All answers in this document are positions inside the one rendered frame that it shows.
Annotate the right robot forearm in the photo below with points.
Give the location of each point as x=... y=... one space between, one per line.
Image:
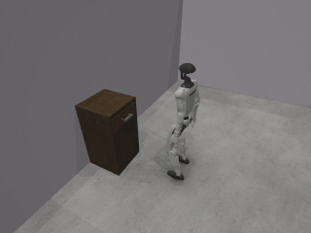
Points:
x=194 y=109

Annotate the robot head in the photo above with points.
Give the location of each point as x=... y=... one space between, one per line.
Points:
x=186 y=68

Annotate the drawer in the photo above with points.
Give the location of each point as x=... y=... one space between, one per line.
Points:
x=117 y=121

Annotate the left robot forearm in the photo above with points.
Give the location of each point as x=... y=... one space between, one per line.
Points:
x=179 y=124

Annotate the handle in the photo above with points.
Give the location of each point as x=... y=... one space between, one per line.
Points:
x=128 y=118

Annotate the robot left upper arm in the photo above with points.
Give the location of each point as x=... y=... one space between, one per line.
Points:
x=180 y=98

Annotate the robot right hand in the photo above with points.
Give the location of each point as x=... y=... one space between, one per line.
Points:
x=193 y=120

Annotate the left robot thigh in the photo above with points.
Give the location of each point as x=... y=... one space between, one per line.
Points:
x=169 y=135

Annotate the cabinet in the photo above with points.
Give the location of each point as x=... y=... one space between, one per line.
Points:
x=106 y=149

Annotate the robot right upper arm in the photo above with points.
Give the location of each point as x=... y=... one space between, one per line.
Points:
x=197 y=97

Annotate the robot left hand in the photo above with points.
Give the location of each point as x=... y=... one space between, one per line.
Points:
x=175 y=140

